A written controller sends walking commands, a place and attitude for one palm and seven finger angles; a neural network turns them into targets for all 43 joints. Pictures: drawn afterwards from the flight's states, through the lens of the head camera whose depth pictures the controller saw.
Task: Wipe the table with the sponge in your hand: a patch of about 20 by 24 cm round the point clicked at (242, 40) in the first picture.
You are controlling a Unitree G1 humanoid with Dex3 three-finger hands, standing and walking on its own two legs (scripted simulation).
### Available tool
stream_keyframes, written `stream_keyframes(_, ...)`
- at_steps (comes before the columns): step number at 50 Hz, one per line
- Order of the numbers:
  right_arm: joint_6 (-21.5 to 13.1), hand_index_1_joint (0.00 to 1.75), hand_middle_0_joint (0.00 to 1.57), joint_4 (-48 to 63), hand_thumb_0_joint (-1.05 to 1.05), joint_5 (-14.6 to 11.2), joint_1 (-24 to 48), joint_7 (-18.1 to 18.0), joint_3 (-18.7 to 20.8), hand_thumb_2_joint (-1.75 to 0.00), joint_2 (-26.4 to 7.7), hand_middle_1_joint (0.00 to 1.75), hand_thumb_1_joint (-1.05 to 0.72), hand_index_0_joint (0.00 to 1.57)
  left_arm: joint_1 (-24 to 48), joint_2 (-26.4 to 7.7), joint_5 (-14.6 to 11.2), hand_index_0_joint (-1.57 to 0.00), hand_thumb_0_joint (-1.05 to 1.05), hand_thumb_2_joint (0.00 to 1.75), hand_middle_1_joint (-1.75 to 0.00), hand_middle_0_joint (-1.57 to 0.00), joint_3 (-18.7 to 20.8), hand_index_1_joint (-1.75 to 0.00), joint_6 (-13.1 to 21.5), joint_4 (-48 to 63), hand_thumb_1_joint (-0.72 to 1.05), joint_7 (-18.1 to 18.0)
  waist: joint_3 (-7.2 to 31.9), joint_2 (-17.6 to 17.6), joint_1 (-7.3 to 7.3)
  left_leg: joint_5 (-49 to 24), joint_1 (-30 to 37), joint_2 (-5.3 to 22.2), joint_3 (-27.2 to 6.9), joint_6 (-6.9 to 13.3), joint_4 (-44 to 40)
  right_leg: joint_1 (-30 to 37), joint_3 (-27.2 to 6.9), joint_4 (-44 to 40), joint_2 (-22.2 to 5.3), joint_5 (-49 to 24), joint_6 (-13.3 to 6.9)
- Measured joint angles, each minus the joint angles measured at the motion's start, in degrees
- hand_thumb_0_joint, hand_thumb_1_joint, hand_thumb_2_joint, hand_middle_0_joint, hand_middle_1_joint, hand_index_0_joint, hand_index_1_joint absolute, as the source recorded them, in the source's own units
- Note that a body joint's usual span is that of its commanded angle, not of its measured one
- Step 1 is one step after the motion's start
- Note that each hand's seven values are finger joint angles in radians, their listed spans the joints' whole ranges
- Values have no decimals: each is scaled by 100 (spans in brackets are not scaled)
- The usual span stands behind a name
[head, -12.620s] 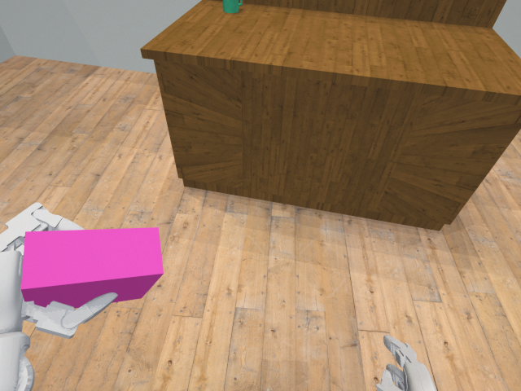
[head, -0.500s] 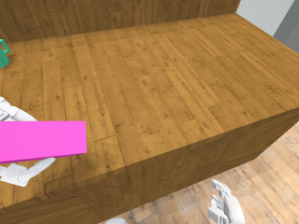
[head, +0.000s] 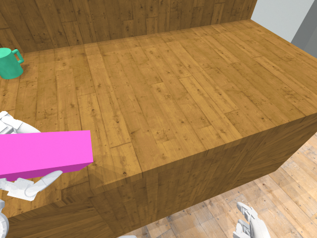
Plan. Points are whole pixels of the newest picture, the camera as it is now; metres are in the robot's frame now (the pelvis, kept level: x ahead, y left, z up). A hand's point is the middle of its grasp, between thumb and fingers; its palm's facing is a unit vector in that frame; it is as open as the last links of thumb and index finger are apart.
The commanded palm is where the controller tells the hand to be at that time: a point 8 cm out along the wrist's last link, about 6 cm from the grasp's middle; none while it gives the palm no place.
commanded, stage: come to a stop and stand still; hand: left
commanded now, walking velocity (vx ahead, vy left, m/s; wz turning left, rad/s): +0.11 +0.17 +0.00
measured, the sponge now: (60, 155) +0.23 +0.20 +0.16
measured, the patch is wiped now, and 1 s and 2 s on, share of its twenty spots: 0.00 0.00 0.00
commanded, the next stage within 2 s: look again from close up in 1.00 s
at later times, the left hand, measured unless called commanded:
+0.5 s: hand (39, 152) +0.23 +0.24 +0.17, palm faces +0.24 -0.88 -0.40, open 9.9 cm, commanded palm +0.18 +0.29 +0.20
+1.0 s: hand (22, 143) +0.24 +0.27 +0.18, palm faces +0.33 -0.87 -0.37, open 9.9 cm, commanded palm +0.18 +0.30 +0.20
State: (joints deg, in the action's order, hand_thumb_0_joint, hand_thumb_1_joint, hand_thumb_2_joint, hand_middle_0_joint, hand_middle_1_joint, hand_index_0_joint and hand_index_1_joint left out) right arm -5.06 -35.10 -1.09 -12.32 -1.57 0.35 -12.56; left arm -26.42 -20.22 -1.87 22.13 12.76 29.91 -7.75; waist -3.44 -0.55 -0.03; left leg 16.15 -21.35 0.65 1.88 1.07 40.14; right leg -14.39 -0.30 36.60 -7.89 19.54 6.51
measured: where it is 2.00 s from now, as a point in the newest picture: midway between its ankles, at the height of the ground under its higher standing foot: outside the picture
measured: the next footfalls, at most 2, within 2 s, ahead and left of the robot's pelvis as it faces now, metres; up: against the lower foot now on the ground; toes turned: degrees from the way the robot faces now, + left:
right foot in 0.14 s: +0.04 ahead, -0.15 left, +0.00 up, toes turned -4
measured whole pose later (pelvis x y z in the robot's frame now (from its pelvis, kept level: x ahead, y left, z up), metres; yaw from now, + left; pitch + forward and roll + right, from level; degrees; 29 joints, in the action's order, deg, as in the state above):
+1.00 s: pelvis +0.00 +0.03 +0.02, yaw -4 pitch -2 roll -2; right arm -8.7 -33.9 -0.4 -10.3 -0.8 -2.1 -9.5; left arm -22.7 -21.5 -0.6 20.8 13.3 26.9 -5.5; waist -3.9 2.1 1.9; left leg 11.9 -16.0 0.4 2.5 2.9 29.7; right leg -8.8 0.5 22.8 -3.1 11.9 3.4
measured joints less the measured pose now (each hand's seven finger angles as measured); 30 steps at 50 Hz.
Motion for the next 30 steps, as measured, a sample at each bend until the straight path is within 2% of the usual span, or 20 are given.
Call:
stream_keyframes(2,34,30,20,-29,2,-6,10,-18,36,-90,-7,30,-90,20,2,-11,-3,-76,0,101,-135,-76,-20,-135,-12,24,-48,22,-23,57,-4,6,37,-65,77,50,2,-63,-80,166,-55,113,-202)
stream_keyframes(4,16,30,20,-20,2,-14,10,-59,69,-90,47,30,-90,20,48,-56,22,-76,0,101,-135,-76,-7,-135,-41,-59,-48,44,-41,72,-3,27,79,-91,123,91,-67,-166,-96,470,21,267,-372)
stream_keyframes(7,-61,30,20,10,2,-6,-18,-89,18,-90,143,30,-90,20,35,-150,49,-76,0,101,-135,-76,67,-135,-53,-184,-48,31,0,63,-30,-53,107,-95,129,87,-226,-39,140,192,218,186,-490)
stream_keyframes(8,-171,30,20,3,2,83,-87,-92,62,-90,139,30,-90,20,320,-276,177,-76,0,101,-135,-77,80,-135,-25,-322,-48,139,-25,-44,91,-34,53,11,108,87,-163,17,198,34,306,118,-425)
stream_keyframes(9,-281,30,20,-92,2,142,-96,-70,60,-90,145,30,-90,20,689,-483,241,-76,0,101,-135,-77,154,-135,145,-577,-48,206,-47,-55,222,-31,-29,16,3,48,-64,-6,201,-41,356,48,-367)
stream_keyframes(10,-321,30,20,-174,2,112,-49,-3,25,-90,145,30,-90,20,989,-630,212,-76,0,101,-135,-77,244,-135,270,-831,-48,203,-91,-6,316,-119,-4,-35,-91,33,-127,-33,143,-57,367,-1,-333)
stream_keyframes(11,-332,30,20,-199,2,75,-4,73,-10,-90,128,30,-90,20,1198,-687,175,-76,0,101,-135,-77,333,-135,316,-1015,-48,174,-129,25,344,-194,103,-58,-110,26,-315,-37,89,-64,373,-31,-309)
stream_keyframes(14,-371,30,20,-127,2,24,146,252,-20,-90,117,30,-90,20,1284,-564,59,-76,0,101,-135,-76,478,-135,267,-1108,-48,123,-225,172,250,-237,309,-141,60,47,-601,-39,-91,-56,288,-92,-311)
stream_keyframes(17,-424,30,20,116,2,-7,228,354,5,-90,121,30,-90,20,808,-283,47,-76,0,101,-135,-76,264,-135,189,-736,-48,193,-219,213,134,-244,323,-121,228,106,-585,-134,-56,35,297,-65,-500)
stream_keyframes(19,-432,30,20,229,2,-11,235,360,3,-90,95,30,-90,20,510,-109,108,-76,0,101,-135,-76,-25,-135,175,-506,-48,296,-217,125,41,-191,269,-34,178,106,-464,-37,23,-154,371,-157,-362)
stream_keyframes(21,-361,30,20,259,2,-11,225,315,-26,-90,103,30,-90,20,249,-90,140,-76,0,101,-135,-76,-215,-135,176,-300,-48,360,-178,140,-12,-153,227,27,127,92,-393,10,68,-269,435,-271,-287)
stream_keyframes(24,-249,30,20,247,2,25,146,178,-49,-90,137,30,-90,20,75,-180,112,-76,0,101,-135,-76,-246,-135,209,-150,-48,394,-114,302,14,-167,244,32,126,101,-432,48,64,-363,450,-303,-321)
stream_keyframes(28,-264,30,20,238,2,27,1,57,-44,-90,123,30,-90,20,332,-300,130,-76,0,101,-135,-76,-16,-135,203,-275,-48,327,-121,333,104,-235,266,19,79,154,-545,128,55,-549,506,-364,-539)
stream_keyframes(30,-316,30,20,197,2,15,-40,65,-55,-90,110,30,-90,20,480,-291,128,-76,0,101,-135,-76,103,-135,186,-343,-48,274,-137,274,131,-255,271,21,21,169,-561,224,101,-716,519,-461,-491)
